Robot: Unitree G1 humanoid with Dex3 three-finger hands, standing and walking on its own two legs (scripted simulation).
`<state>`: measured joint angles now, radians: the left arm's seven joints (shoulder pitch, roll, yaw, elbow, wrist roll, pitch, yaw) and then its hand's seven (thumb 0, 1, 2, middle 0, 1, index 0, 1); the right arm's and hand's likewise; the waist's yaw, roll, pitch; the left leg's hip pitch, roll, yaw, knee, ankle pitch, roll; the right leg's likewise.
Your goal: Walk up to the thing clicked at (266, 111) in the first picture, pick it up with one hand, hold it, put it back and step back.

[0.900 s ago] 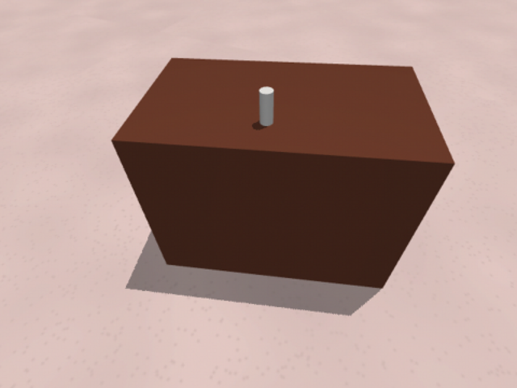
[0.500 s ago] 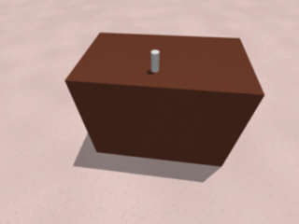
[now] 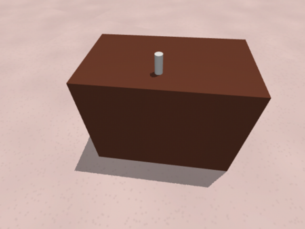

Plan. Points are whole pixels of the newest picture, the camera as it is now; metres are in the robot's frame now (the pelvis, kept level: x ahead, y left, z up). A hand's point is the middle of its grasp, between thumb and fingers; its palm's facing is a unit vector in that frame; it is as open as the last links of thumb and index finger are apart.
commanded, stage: stand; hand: left
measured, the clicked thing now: (158, 63) +0.87 -0.01 -0.03
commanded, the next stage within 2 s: walk up in 0.22 s
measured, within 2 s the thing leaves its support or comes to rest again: neither
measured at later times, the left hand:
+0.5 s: hand out of the picture +0.12 +0.24 -0.15, palm faces -0.13 -0.92 -0.38, open 7.4 cm
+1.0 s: hand (114, 190) +0.30 +0.16 -0.17, palm faces -0.23 -0.92 -0.32, open 7.4 cm
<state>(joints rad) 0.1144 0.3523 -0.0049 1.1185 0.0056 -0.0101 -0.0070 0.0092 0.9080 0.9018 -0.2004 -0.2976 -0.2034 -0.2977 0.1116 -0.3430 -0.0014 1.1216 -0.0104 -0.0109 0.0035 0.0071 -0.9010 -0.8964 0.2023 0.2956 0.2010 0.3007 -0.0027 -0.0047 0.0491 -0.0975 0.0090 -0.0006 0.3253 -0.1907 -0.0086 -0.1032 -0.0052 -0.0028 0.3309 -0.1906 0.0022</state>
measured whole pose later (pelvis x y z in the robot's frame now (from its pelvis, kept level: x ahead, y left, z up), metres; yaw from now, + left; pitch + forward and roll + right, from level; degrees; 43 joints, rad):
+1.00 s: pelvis +0.20 -0.10 -0.02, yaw -11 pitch -3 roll +1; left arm 0.31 0.44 0.06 0.89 0.01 -0.02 -0.06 0.01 0.91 0.90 -0.20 -0.30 -0.20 -0.30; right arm 0.35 -0.38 -0.06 0.85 -0.02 -0.10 0.04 0.01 -0.90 -0.90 0.20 0.30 0.20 0.30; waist -0.02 -0.08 0.06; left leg -0.24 0.04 0.10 0.59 -0.29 0.02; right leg -0.44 0.01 0.07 1.05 -0.38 -0.04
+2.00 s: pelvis +0.33 -0.15 -0.02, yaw -9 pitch -2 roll -1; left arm 0.14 0.40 0.01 1.05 0.00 -0.01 0.00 0.01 0.91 0.90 -0.20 -0.30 -0.20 -0.30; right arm 0.07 -0.37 -0.02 1.01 -0.01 0.01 0.03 0.01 -0.90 -0.90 0.20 0.30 0.20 0.30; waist 0.02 0.01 0.09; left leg -0.33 0.02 0.01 0.62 -0.25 0.00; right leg -0.27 -0.03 -0.03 0.61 -0.29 0.01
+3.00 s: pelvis +0.36 -0.16 +0.00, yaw -9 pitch -2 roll +0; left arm 0.12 0.35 0.00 1.15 0.01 -0.01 -0.01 0.01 0.91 0.90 -0.20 -0.30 -0.20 -0.30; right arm 0.09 -0.34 -0.01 1.14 -0.01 -0.01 0.02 0.01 -0.90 -0.90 0.20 0.30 0.20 0.30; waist -0.01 0.00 0.04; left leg -0.16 0.01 0.01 0.33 -0.15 -0.01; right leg -0.11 -0.03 -0.03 0.34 -0.20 0.01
